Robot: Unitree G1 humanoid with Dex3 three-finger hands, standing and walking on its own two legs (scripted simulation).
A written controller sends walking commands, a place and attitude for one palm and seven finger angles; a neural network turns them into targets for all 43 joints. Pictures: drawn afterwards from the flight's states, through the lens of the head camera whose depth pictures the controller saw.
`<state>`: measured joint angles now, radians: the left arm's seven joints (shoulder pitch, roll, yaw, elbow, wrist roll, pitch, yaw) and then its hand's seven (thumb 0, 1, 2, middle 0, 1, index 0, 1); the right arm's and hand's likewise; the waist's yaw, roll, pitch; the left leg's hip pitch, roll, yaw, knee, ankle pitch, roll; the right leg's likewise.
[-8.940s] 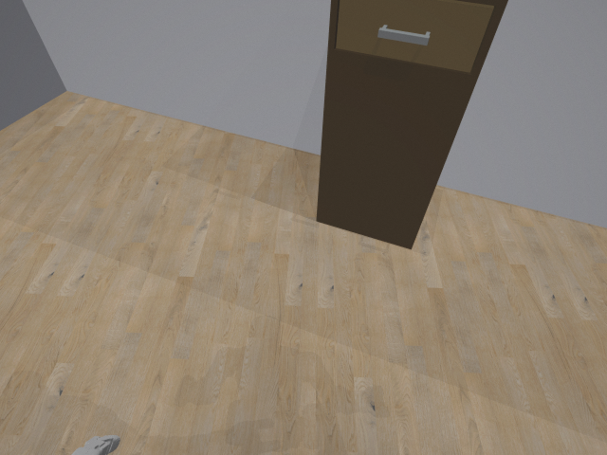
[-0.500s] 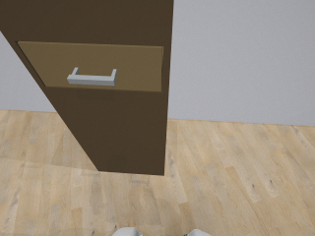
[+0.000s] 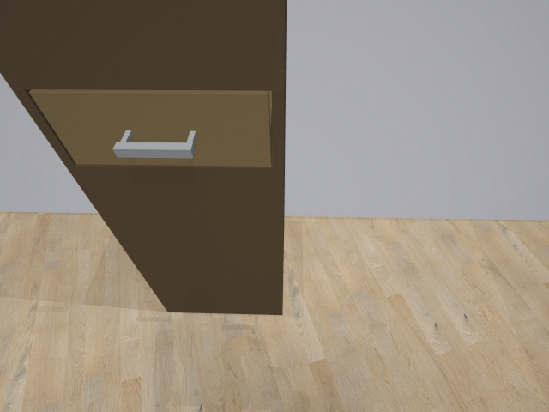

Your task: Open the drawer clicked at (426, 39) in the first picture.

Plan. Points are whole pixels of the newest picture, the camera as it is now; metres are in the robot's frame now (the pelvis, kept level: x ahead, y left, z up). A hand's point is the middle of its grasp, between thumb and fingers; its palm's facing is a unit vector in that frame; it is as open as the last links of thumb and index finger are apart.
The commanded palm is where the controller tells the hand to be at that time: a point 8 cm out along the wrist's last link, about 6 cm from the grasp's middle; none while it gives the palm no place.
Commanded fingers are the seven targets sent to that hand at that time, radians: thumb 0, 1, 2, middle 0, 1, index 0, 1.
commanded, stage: come to a stop and stand still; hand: left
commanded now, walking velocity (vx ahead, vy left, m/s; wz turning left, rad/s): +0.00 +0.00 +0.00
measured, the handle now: (157, 143) +0.51 +0.23 +0.10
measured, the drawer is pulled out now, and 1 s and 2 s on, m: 0.00 0.00 0.00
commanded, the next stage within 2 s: look again from close up in 0.50 s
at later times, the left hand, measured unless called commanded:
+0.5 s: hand out of the picture +0.04 +0.16 -0.16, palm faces +0.01 -0.97 -0.22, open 7.3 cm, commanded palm none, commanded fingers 0.00 0.90 0.90 -0.20 -0.30 -0.20 -0.30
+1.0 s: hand out of the picture +0.03 +0.17 -0.16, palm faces +0.01 -0.97 -0.23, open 7.3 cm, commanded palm none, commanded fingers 0.00 0.90 0.90 -0.20 -0.30 -0.20 -0.30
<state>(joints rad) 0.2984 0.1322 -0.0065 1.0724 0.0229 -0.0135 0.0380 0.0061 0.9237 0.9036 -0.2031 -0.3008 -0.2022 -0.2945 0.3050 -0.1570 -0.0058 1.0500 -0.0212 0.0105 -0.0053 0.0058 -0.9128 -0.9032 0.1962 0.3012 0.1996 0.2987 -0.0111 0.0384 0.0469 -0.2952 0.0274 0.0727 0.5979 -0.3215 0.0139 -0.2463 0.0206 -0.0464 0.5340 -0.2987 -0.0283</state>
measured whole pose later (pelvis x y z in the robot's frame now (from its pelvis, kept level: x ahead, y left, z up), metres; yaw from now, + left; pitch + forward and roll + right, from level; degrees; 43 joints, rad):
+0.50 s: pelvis +0.03 -0.01 +0.01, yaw +0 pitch -1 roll +1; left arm 0.28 0.15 -0.01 1.10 0.01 -0.03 0.04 0.01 0.92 0.90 -0.20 -0.30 -0.20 -0.29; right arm 0.27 -0.16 0.02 1.13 -0.01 -0.03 -0.03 0.01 -0.91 -0.90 0.19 0.30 0.20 0.30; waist 0.00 0.01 0.02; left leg -0.15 0.00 0.07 0.46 -0.29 0.01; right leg -0.15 0.02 -0.04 0.49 -0.32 -0.04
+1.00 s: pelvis +0.02 -0.02 +0.01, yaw +0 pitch -1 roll +1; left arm 0.26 0.19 -0.01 1.11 0.01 -0.02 0.03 0.00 0.91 0.90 -0.21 -0.30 -0.20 -0.29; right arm 0.22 -0.19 0.02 1.14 -0.01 -0.02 -0.03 0.00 -0.90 -0.90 0.20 0.30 0.20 0.30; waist 0.01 0.00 0.03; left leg -0.14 0.01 0.07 0.42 -0.26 0.00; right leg -0.14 0.03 -0.04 0.45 -0.29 -0.06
